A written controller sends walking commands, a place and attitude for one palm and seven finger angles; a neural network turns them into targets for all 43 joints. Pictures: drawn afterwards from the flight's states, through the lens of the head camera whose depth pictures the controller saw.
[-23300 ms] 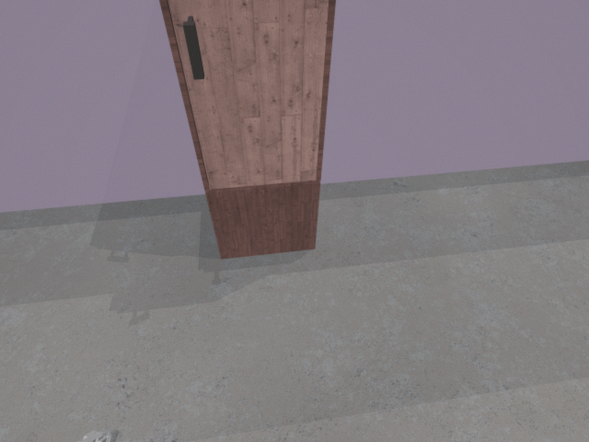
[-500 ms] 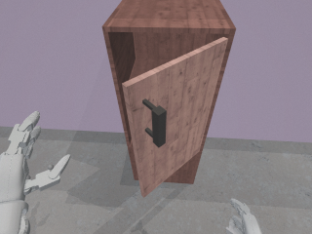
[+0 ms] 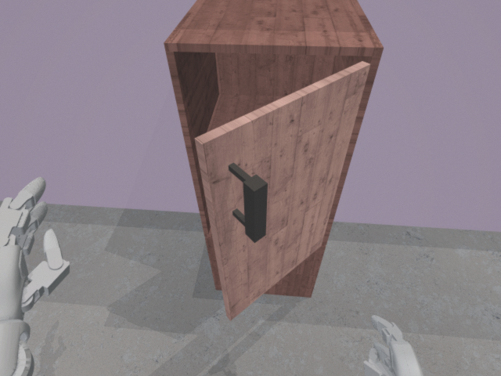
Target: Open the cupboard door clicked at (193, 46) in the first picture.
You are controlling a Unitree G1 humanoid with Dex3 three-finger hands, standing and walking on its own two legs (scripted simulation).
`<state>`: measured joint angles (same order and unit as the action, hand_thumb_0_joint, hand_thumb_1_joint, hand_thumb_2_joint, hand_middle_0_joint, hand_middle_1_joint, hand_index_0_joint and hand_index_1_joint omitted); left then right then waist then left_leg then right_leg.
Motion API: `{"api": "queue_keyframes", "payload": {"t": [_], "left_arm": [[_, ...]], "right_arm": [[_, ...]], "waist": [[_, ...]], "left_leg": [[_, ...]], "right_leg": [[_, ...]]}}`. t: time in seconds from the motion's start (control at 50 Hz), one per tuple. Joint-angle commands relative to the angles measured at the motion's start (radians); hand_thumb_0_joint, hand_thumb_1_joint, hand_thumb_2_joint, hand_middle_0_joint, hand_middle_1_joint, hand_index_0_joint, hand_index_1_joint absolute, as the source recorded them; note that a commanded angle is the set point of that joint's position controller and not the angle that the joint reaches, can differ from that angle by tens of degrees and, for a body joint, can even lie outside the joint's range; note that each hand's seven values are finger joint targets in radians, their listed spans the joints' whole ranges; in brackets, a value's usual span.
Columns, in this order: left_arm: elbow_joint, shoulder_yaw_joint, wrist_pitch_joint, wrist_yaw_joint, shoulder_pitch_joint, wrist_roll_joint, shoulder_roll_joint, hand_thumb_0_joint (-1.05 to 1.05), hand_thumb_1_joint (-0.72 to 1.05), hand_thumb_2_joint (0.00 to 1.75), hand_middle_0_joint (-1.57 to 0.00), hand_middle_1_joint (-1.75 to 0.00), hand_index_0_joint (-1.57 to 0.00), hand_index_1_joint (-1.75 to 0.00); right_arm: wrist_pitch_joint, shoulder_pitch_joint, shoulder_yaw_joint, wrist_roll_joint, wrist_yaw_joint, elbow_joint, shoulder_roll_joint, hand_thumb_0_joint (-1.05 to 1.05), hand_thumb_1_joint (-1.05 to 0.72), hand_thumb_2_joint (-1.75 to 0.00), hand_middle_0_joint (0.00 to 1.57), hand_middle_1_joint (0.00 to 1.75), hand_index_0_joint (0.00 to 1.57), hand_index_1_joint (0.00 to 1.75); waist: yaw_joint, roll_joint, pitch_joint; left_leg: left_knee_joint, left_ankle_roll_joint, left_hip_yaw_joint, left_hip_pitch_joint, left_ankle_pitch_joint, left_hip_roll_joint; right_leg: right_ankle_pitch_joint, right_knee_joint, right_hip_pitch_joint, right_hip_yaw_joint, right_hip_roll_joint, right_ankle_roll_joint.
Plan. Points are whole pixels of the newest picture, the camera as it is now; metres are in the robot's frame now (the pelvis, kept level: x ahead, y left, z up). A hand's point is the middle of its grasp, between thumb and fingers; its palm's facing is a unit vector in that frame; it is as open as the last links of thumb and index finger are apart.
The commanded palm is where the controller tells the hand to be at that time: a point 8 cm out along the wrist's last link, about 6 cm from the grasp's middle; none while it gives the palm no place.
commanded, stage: draw the hand back to the body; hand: left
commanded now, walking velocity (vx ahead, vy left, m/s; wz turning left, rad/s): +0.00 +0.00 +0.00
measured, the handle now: (246, 202) +0.34 +0.06 +0.12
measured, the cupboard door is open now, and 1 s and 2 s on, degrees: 45 45 45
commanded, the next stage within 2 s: step back with the hand held close in 0.02 s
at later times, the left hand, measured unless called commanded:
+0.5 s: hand (55, 292) +0.17 +0.26 +0.14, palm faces +0.32 -0.80 -0.51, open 7.4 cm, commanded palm +0.10 +0.30 +0.17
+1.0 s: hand out of the picture +0.04 +0.30 +0.15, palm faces +0.50 -0.76 -0.41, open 7.4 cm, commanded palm -0.03 +0.34 +0.17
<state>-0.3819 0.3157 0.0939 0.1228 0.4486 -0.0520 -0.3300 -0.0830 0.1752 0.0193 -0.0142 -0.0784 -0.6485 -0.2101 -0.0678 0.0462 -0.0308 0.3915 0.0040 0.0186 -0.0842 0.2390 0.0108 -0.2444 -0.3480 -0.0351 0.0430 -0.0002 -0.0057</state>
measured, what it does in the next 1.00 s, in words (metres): shifts its weight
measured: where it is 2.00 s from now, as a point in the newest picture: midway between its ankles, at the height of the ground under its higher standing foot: outside the picture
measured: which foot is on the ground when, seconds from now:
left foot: down 0.00-1.00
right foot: down 0.00-1.00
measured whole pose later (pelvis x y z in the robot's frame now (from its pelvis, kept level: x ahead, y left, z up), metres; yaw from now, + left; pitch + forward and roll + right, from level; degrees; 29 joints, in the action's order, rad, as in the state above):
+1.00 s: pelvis -0.15 +0.03 -0.03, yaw +3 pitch -3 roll -2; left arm -0.56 0.42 0.23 0.18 0.51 -0.02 -0.39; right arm -0.08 0.21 0.00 -0.01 -0.08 -0.61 -0.22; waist -0.01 -0.01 -0.08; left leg 0.72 0.03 0.03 -0.51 0.32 -0.02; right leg -0.20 -0.64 -0.43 0.00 -0.01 0.02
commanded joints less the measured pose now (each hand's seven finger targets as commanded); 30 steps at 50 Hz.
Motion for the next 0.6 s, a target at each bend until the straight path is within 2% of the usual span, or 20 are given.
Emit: {"api": "queue_keyframes", "payload": {"t": [0.0, 0.02, 0.06, 0.1, 0.12, 0.14, 0.16, 0.18, 0.22, 0.26, 0.28, 0.34, 0.38, 0.42, 0.46, 0.48, 0.52, 0.58], "left_arm": [[-0.214, 0.111, 0.065, 0.014, -0.08, 0.004, -0.174, 0.0, 0.9, 0.9, -0.2, -0.3, -0.2, -0.3], [-0.216, 0.109, 0.065, 0.013, -0.081, 0.004, -0.171, 0.0, 0.9, 0.9, -0.2, -0.3, -0.2, -0.3], [-0.203, 0.116, 0.066, 0.014, -0.076, 0.001, -0.177, 0.0, 0.9, 0.9, -0.2, -0.3, -0.2, -0.3], [-0.205, 0.118, 0.07, 0.014, -0.081, 0.001, -0.18, 0.0, 0.9, 0.9, -0.2, -0.3, -0.2, -0.3], [-0.271, 0.148, 0.078, 0.019, -0.132, -0.001, -0.22, 0.0, 0.9, 0.9, -0.2, -0.3, -0.2, -0.3], [-0.283, 0.268, 0.11, 0.017, -0.154, -0.009, -0.339, 0.0, 0.9, 0.9, -0.2, -0.3, -0.2, -0.3], [-0.191, 0.203, 0.105, 0.002, -0.037, -0.007, -0.248, 0.0, 0.9, 0.9, -0.2, -0.3, -0.2, -0.3], [-0.208, 0.197, 0.111, -0.003, -0.018, -0.004, -0.247, 0.0, 0.9, 0.9, -0.2, -0.3, -0.2, -0.3], [-0.212, 0.157, 0.109, -0.009, 0.056, -0.004, -0.201, 0.0, 0.9, 0.9, -0.2, -0.3, -0.2, -0.3], [-0.233, 0.165, 0.105, -0.004, 0.079, -0.005, -0.213, 0.0, 0.9, 0.9, -0.2, -0.3, -0.2, -0.3], [-0.242, 0.169, 0.105, 0.001, 0.083, -0.004, -0.221, 0.0, 0.9, 0.9, -0.2, -0.3, -0.2, -0.3], [-0.275, 0.201, 0.099, 0.013, 0.102, -0.005, -0.251, 0.0, 0.9, 0.9, -0.2, -0.3, -0.2, -0.3], [-0.298, 0.23, 0.101, 0.023, 0.105, -0.006, -0.284, 0.0, 0.9, 0.9, -0.2, -0.3, -0.2, -0.3], [-0.301, 0.227, 0.099, 0.028, 0.13, -0.007, -0.272, 0.0, 0.9, 0.9, -0.2, -0.3, -0.2, -0.3], [-0.315, 0.226, 0.1, 0.034, 0.131, -0.005, -0.272, 0.0, 0.9, 0.9, -0.2, -0.3, -0.2, -0.3], [-0.336, 0.237, 0.106, 0.037, 0.125, -0.003, -0.286, 0.0, 0.9, 0.9, -0.2, -0.3, -0.2, -0.3], [-0.336, 0.237, 0.113, 0.043, 0.14, -0.001, -0.277, 0.0, 0.9, 0.9, -0.2, -0.3, -0.2, -0.3], [-0.356, 0.25, 0.128, 0.049, 0.135, 0.006, -0.282, 0.0, 0.9, 0.9, -0.2, -0.3, -0.2, -0.3]], "right_arm": [[-0.054, -0.126, -0.037, 0.005, -0.005, 0.16, -0.108, 0.0, -0.9, -0.9, 0.2, 0.3, 0.2, 0.3], [-0.053, -0.126, -0.038, 0.005, -0.004, 0.161, -0.11, 0.0, -0.9, -0.9, 0.2, 0.3, 0.2, 0.3], [-0.052, -0.127, -0.041, 0.004, -0.006, 0.162, -0.109, 0.0, -0.9, -0.9, 0.2, 0.3, 0.2, 0.3], [-0.053, -0.128, -0.041, 0.005, -0.007, 0.16, -0.11, 0.0, -0.9, -0.9, 0.2, 0.3, 0.2, 0.3], [-0.057, -0.133, -0.039, 0.007, -0.008, 0.166, -0.111, 0.0, -0.9, -0.9, 0.2, 0.3, 0.2, 0.3], [-0.034, -0.116, -0.039, 0.018, -0.006, 0.198, -0.14, 0.0, -0.9, -0.9, 0.2, 0.3, 0.2, 0.3], [-0.017, -0.119, -0.044, 0.016, -0.004, 0.183, -0.125, 0.0, -0.9, -0.9, 0.2, 0.3, 0.2, 0.3], [-0.008, -0.126, -0.048, 0.017, -0.003, 0.195, -0.128, 0.0, -0.9, -0.9, 0.2, 0.3, 0.2, 0.3], [0.009, -0.113, -0.054, 0.018, -0.001, 0.21, -0.131, 0.0, -0.9, -0.9, 0.2, 0.3, 0.2, 0.3], [0.02, -0.103, -0.063, 0.021, -0.001, 0.22, -0.134, 0.0, -0.9, -0.9, 0.2, 0.3, 0.2, 0.3], [0.024, -0.107, -0.064, 0.022, -0.008, 0.22, -0.136, 0.0, -0.9, -0.9, 0.2, 0.3, 0.2, 0.3], [0.04, -0.099, -0.072, 0.028, -0.01, 0.241, -0.131, 0.0, -0.9, -0.9, 0.2, 0.3, 0.2, 0.3], [0.045, -0.109, -0.076, 0.029, -0.017, 0.242, -0.128, 0.0, -0.9, -0.9, 0.2, 0.3, 0.2, 0.3], [0.048, -0.101, -0.077, 0.033, -0.017, 0.254, -0.121, 0.0, -0.9, -0.9, 0.2, 0.3, 0.2, 0.3], [0.048, -0.097, -0.078, 0.033, -0.018, 0.258, -0.126, 0.0, -0.9, -0.9, 0.2, 0.3, 0.2, 0.3], [0.046, -0.103, -0.081, 0.031, -0.021, 0.255, -0.13, 0.0, -0.9, -0.9, 0.2, 0.3, 0.2, 0.3], [0.041, -0.094, -0.077, 0.03, -0.019, 0.258, -0.129, 0.0, -0.9, -0.9, 0.2, 0.3, 0.2, 0.3], [0.028, -0.096, -0.078, 0.026, -0.02, 0.261, -0.142, 0.0, -0.9, -0.9, 0.2, 0.3, 0.2, 0.3]], "waist": [[0.002, 0.037, 0.087], [0.002, 0.038, 0.091], [0.001, 0.001, 0.087], [0.002, 0.015, 0.086], [-0.004, 0.044, 0.112], [0.043, 0.006, 0.005], [0.044, -0.045, 0.02], [0.042, -0.026, 0.025], [0.049, -0.01, 0.105], [0.052, -0.027, 0.157], [0.052, -0.005, 0.168], [0.053, -0.057, 0.213], [0.051, -0.04, 0.225], [0.053, -0.056, 0.223], [0.056, -0.043, 0.201], [0.054, -0.011, 0.199], [0.055, 0.0, 0.176], [0.054, 0.051, 0.139]], "left_leg": [[-0.029, 0.005, -0.006, 0.043, -0.315, 0.008], [-0.032, 0.005, -0.007, 0.045, -0.313, 0.009], [-0.03, 0.009, 0.0, 0.043, -0.287, 0.007], [-0.031, 0.009, 0.0, 0.044, -0.283, 0.006], [-0.028, 0.009, -0.005, 0.047, -0.282, 0.004], [0.005, 0.03, -0.024, -0.037, -0.234, 0.019], [0.027, 0.03, -0.033, -0.038, -0.231, 0.02], [0.034, 0.03, -0.028, -0.039, -0.248, 0.019], [0.049, 0.026, -0.017, -0.016, -0.321, 0.033], [0.066, 0.024, -0.012, -0.009, -0.373, 0.044], [0.067, 0.023, -0.014, -0.009, -0.412, 0.046], [0.087, 0.019, -0.012, -0.024, -0.449, 0.057], [0.1, 0.017, -0.01, -0.041, -0.439, 0.054], [0.108, 0.015, -0.01, -0.067, -0.403, 0.057], [0.101, 0.014, -0.026, -0.108, -0.34, 0.058], [0.093, 0.017, -0.029, -0.115, -0.316, 0.059], [0.065, 0.023, -0.057, -0.174, -0.241, 0.072], [-0.004, 0.039, -0.099, -0.29, -0.063, 0.097]], "right_leg": [[0.266, 0.041, -0.026, -0.005, 0.005, -0.009], [0.261, 0.04, -0.026, -0.005, 0.006, -0.009], [0.251, 0.048, -0.032, -0.007, 0.007, -0.006], [0.249, 0.05, -0.03, -0.009, 0.005, -0.007], [0.251, 0.048, -0.017, -0.015, 0.003, -0.008], [0.286, 0.095, -0.139, -0.074, -0.037, -0.003], [0.305, 0.086, -0.142, -0.072, -0.057, -0.004], [0.344, 0.079, -0.151, -0.069, -0.064, -0.004], [0.393, 0.035, -0.132, -0.057, -0.07, 0.003], [0.439, 0.008, -0.126, -0.056, -0.073, 0.009], [0.468, -0.007, -0.117, -0.049, -0.073, 0.009], [0.527, -0.044, -0.102, -0.056, -0.076, 0.013], [0.551, -0.06, -0.1, -0.064, -0.089, 0.009], [0.526, -0.072, -0.111, -0.074, -0.095, 0.008], [0.433, -0.069, -0.134, -0.081, -0.091, 0.004], [0.391, -0.065, -0.143, -0.082, -0.089, 0.004], [0.27, -0.074, -0.15, -0.08, -0.075, 0.005], [0.116, -0.099, -0.131, -0.071, -0.045, 0.011]]}}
